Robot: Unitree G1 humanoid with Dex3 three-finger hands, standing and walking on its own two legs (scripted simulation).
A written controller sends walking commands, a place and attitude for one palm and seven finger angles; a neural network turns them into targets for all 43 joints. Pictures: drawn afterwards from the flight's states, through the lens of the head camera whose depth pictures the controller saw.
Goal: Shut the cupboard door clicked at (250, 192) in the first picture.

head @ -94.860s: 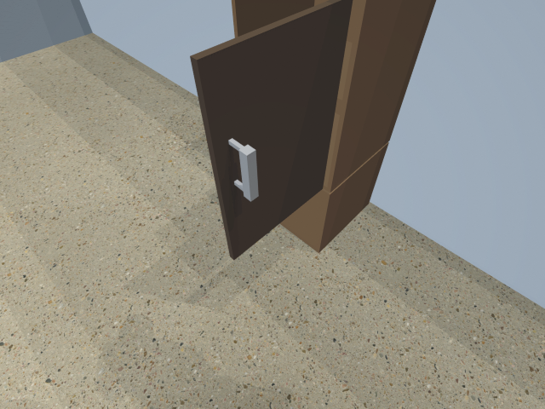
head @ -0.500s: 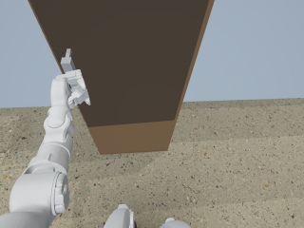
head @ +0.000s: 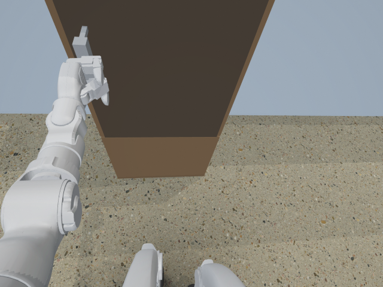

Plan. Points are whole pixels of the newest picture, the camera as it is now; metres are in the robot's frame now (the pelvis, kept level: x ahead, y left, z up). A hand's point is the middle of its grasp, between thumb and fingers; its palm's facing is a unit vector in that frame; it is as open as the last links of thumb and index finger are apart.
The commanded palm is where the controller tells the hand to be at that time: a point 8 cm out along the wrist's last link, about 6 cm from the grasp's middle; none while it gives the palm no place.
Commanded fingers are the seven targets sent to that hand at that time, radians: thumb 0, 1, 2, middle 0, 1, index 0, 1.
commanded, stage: pull the fist back off the door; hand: left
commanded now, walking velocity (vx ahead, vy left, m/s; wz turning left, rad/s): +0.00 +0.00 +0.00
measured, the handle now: (90, 62) +0.57 +0.21 +0.09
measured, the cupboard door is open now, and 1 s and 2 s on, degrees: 0 0 0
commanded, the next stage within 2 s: draw the hand back to the body in 0.82 s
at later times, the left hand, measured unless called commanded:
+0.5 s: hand (120, 88) +0.50 +0.14 +0.09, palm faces +0.19 -0.98 -0.02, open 3.1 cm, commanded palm +0.45 +0.18 +0.10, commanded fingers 0.00 0.90 0.90 -1.30 -1.50 -1.30 -1.50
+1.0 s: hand (118, 115) +0.43 +0.13 +0.10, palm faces +0.17 -0.99 -0.01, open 3.1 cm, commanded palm +0.39 +0.18 +0.11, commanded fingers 0.00 0.90 0.90 -1.30 -1.50 -1.30 -1.50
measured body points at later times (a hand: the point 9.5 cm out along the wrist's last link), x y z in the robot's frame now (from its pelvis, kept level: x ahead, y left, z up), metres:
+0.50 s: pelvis +0.02 +0.00 +0.02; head +0.09 +0.00 +0.46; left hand +0.48 +0.19 +0.09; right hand -0.01 -0.25 -0.10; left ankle +0.10 +0.08 -0.65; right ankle +0.00 -0.09 -0.65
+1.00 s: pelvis +0.04 -0.01 +0.03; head +0.08 -0.01 +0.48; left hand +0.41 +0.18 +0.10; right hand +0.19 -0.26 -0.07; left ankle +0.10 +0.08 -0.65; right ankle +0.00 -0.09 -0.65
